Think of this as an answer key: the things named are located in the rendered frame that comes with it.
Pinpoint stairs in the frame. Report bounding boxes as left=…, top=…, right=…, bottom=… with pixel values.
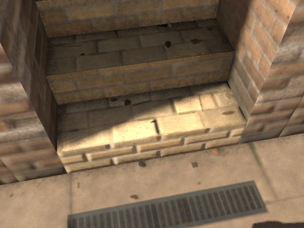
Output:
left=35, top=0, right=247, bottom=174

